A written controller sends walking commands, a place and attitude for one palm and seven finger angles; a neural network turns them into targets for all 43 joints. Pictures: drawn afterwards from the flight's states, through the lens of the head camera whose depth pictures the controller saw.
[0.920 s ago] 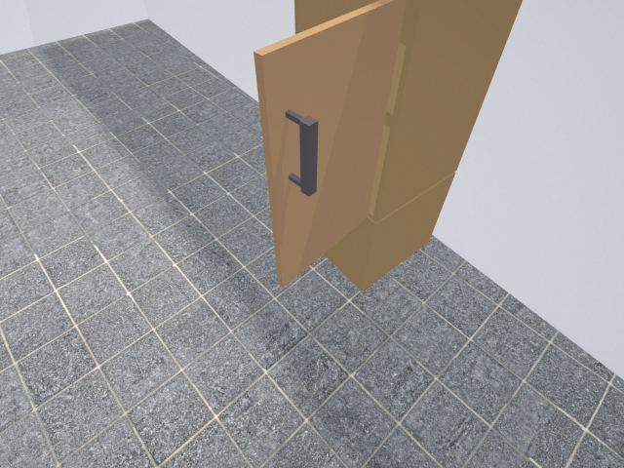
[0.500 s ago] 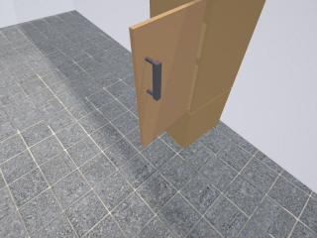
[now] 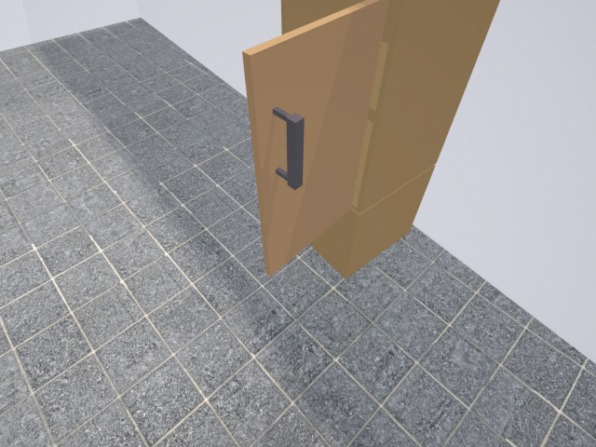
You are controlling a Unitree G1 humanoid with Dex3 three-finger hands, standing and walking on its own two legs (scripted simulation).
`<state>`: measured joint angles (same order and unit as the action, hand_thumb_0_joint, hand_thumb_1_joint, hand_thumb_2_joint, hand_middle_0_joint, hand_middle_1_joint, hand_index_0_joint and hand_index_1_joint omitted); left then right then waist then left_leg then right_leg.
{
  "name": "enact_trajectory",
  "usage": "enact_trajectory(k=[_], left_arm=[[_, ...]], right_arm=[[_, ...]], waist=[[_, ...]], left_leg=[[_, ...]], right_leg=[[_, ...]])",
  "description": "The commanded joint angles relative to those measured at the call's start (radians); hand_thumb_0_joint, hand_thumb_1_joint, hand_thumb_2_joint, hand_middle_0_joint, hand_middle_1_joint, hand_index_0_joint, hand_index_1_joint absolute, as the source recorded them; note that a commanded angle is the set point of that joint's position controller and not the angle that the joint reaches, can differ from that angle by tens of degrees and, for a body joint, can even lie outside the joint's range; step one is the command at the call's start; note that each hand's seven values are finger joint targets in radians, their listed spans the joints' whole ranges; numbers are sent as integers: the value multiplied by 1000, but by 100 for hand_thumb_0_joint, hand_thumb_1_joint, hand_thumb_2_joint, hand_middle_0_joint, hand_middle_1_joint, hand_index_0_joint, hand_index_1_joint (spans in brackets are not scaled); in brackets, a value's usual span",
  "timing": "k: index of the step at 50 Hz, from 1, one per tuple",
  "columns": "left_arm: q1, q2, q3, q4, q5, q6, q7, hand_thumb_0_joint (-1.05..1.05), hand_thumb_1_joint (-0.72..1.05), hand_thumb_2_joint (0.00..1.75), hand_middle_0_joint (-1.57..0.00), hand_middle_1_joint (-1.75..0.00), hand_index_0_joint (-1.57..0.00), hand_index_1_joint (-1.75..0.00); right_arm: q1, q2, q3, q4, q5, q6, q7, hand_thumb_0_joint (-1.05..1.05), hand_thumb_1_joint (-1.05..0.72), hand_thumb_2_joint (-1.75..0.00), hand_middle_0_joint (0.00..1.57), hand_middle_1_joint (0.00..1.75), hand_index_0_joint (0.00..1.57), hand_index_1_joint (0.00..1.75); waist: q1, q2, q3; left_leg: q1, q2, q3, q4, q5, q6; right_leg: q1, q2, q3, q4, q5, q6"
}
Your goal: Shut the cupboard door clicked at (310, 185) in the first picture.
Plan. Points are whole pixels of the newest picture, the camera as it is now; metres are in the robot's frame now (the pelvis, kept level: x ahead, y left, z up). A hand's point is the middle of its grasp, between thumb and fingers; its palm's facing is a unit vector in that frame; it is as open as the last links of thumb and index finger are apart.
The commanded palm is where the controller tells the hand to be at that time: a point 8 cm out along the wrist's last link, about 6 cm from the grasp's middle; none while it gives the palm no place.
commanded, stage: walk around to get in front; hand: left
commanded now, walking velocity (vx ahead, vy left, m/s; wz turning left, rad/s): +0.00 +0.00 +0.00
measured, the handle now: (287, 149) +0.59 +0.06 +0.06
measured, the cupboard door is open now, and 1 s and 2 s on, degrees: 97 97 97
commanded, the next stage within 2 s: none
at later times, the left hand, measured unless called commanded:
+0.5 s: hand out of the picture +0.06 +0.18 -0.18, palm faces -0.13 -0.95 -0.29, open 7.4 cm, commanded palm none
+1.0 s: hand out of the picture +0.10 +0.17 -0.19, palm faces -0.36 -0.91 -0.23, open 7.4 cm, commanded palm none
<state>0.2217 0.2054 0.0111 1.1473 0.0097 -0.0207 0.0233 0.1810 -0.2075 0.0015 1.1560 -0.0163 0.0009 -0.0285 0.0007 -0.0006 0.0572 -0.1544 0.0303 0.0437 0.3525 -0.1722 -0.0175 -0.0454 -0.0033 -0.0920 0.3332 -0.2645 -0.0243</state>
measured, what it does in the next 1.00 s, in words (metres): steps on the spot, turning right: left foot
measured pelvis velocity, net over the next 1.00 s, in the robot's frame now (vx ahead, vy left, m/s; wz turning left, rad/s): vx -0.02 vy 0.00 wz -0.48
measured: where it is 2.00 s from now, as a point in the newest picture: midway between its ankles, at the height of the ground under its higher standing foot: outside the picture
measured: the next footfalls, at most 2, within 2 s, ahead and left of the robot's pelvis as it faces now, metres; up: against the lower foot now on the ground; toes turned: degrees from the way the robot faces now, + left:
left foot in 0.98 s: +0.07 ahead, +0.10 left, +0.00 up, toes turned -29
right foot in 1.32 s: -0.08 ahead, -0.14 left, +0.00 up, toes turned -45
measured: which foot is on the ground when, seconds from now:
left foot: down 0.00-0.48, up 0.50-0.96, down 0.98-1.00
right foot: down 0.00-0.98, up 1.00-1.00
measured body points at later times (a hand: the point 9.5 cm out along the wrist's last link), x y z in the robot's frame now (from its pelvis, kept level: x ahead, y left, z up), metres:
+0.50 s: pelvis -0.03 -0.02 -0.03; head +0.01 -0.06 +0.42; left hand +0.06 +0.23 -0.16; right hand -0.02 -0.27 -0.19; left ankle +0.01 +0.13 -0.74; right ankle -0.05 -0.10 -0.75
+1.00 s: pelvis -0.02 +0.00 -0.02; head +0.03 -0.01 +0.43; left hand +0.12 +0.22 -0.17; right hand +0.00 -0.28 -0.14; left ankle +0.03 +0.12 -0.75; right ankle -0.05 -0.10 -0.74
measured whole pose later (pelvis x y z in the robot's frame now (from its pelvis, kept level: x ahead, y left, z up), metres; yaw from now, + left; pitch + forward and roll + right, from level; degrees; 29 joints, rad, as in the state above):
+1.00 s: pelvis -0.02 +0.00 -0.02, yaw -27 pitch +2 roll +0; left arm 0.25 0.22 0.09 0.95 0.02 0.05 0.01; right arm 0.07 -0.19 -0.04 0.89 0.00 0.00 -0.04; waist 0.04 -0.04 0.07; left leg -0.28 0.01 -0.03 0.53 -0.29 -0.01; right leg -0.36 0.14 0.17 0.63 -0.33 -0.03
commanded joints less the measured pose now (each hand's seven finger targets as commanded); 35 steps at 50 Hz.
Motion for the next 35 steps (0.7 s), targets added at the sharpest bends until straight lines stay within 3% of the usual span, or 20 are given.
enact_trajectory(k=[1, 4, 10, 12, 14, 15, 16, 17, 18, 20, 21, 22, 23, 24, 25, 26, 27, 29, 31, 35], left_arm=[[37, 147, 26, -35, -4, -11, 6, 0, 90, 90, -20, -30, -20, -30], [61, 99, 27, -37, -3, 7, 8, 0, 90, 90, -20, -30, -20, -30], [43, 140, 71, -106, 8, 42, -3, 0, 90, 90, -20, -30, -20, -30], [37, 135, 79, -132, 10, 48, -8, 0, 90, 90, -20, -30, -20, -30], [30, 120, 83, -155, 12, 51, -14, 0, 90, 90, -20, -30, -20, -30], [26, 109, 83, -167, 12, 54, -17, 0, 90, 90, -20, -30, -20, -30], [12, 91, 84, -185, 13, 60, -22, 0, 90, 90, -20, -30, -20, -30], [-3, 78, 87, -199, 14, 66, -27, 0, 90, 90, -20, -30, -20, -30], [-13, 74, 89, -213, 14, 69, -31, 0, 90, 90, -20, -30, -20, -30], [27, 58, 92, -211, 16, 62, -38, 0, 90, 90, -20, -30, -20, -30], [76, 61, 96, -198, 15, 59, -40, 0, 90, 90, -20, -30, -20, -30], [131, 80, 103, -184, 16, 55, -39, 0, 90, 90, -20, -30, -20, -30], [150, 163, 117, -181, 28, 44, -30, 0, 90, 90, -20, -30, -20, -30], [147, 254, 130, -193, 27, 39, -16, 0, 90, 90, -20, -30, -20, -30], [150, 233, 127, -199, 18, 40, -7, 0, 90, 90, -20, -30, -20, -30], [85, 211, 125, -212, 19, 40, -2, 0, 90, 90, -20, -30, -20, -30], [46, 184, 117, -225, 17, 35, 1, 0, 90, 90, -20, -30, -20, -30], [44, 161, 113, -233, 16, 26, 7, 0, 90, 90, -20, -30, -20, -30], [68, 169, 112, -230, 14, 24, 5, 0, 90, 90, -20, -30, -20, -30], [103, 177, 117, -226, 16, 27, 4, 0, 90, 90, -20, -30, -20, -30]], right_arm=[[24, -139, -26, -40, -2, -13, -8, 0, -90, -90, 20, 30, 20, 30], [56, -84, -22, -37, -2, 0, -15, 0, -90, -90, 20, 30, 20, 30], [54, -122, -64, -103, -5, 21, -27, 0, -90, -90, 20, 30, 20, 30], [49, -128, -73, -123, -6, 20, -29, 0, -90, -90, 20, 30, 20, 30], [50, -149, -82, -145, -6, 19, -31, 0, -90, -90, 20, 30, 20, 30], [58, -162, -88, -153, -9, 17, -32, 0, -90, -90, 20, 30, 20, 30], [70, -175, -92, -156, -12, 12, -31, 0, -90, -90, 20, 30, 20, 30], [72, -181, -95, -161, -16, 8, -29, 0, -90, -90, 20, 30, 20, 30], [57, -182, -94, -175, -19, 6, -28, 0, -90, -90, 20, 30, 20, 30], [-5, -184, -96, -201, -22, 3, -26, 0, -90, -90, 20, 30, 20, 30], [-34, -187, -98, -212, -20, 7, -24, 0, -90, -90, 20, 30, 20, 30], [-56, -183, -98, -226, -13, 13, -22, 0, -90, -90, 20, 30, 20, 30], [-57, -133, -97, -245, -1, 22, -16, 0, -90, -90, 20, 30, 20, 30], [-83, -81, -85, -286, 0, 28, -4, 0, -90, -90, 20, 30, 20, 30], [-95, -111, -91, -272, -1, 41, -7, 0, -90, -90, 20, 30, 20, 30], [-115, -101, -96, -271, 0, 40, -5, 0, -90, -90, 20, 30, 20, 30], [-99, -104, -93, -266, -2, 36, -3, 0, -90, -90, 20, 30, 20, 30], [-80, -86, -89, -258, -1, 32, -2, 0, -90, -90, 20, 30, 20, 30], [-81, -70, -84, -260, 1, 35, -4, 0, -90, -90, 20, 30, 20, 30], [-118, -72, -82, -284, 5, 32, -9, 0, -90, -90, 20, 30, 20, 30]], waist=[[-1, 0, -20], [-2, -2, -17], [-6, -15, -22], [-7, 22, -26], [-6, 60, -40], [-9, 110, -43], [-13, 198, -37], [-15, 253, -38], [-12, 239, -30], [28, 170, -50], [53, 145, -61], [80, 74, -67], [89, -188, -40], [98, -382, -10], [98, -247, -13], [66, -212, 25], [43, -170, 8], [32, -96, -74], [35, -84, -105], [52, -118, -100]], left_leg=[[50, 88, -77, -31, 191, 35], [59, 98, -40, 12, 186, 24], [10, 127, 16, 106, 109, 24], [15, 152, 3, 104, 101, 36], [31, 203, -37, 77, 76, 64], [30, 250, -79, 41, 60, 92], [17, 323, -133, -23, 66, 136], [8, 381, -159, -70, 85, 180], [-25, 402, -152, -74, 86, 196], [-53, 373, -69, 2, 152, 160], [-82, 341, -14, 68, 136, 127], [-142, 288, 39, 170, 50, 84], [-270, 147, 129, 397, -178, 6], [-419, 18, 107, 647, -443, -35], [-415, 35, -32, 766, -415, -26], [-459, 41, -68, 819, -343, -25], [-465, 51, -79, 831, -284, -32], [-423, 45, -72, 797, -238, -44], [-411, 29, -67, 756, -222, -50], [-413, 11, -71, 671, -237, -54]], right_leg=[[-58, -131, 91, -68, 247, -17], [-95, -125, 112, -36, 294, -14], [-175, -114, 169, 87, 328, -34], [-220, -93, 175, 135, 307, -31], [-273, -52, 161, 209, 226, -18], [-307, -28, 138, 285, 153, -10], [-339, 1, 98, 413, -57, 0], [-367, -1, 70, 534, -248, 8], [-363, -27, 90, 587, -294, 5], [-291, -41, 76, 479, -244, 3], [-220, -34, 55, 383, -159, 8], [-136, -29, 46, 232, -21, 10], [-90, -164, 281, 12, 124, -33], [-114, -365, 565, -77, 304, -142], [-157, -349, 580, -79, 193, -179], [-163, -303, 561, -53, 199, -182], [-131, -276, 506, -18, 271, -182], [-65, -239, 451, 34, 415, -172], [-20, -214, 426, 51, 486, -163], [22, -201, 459, 54, 543, -170]])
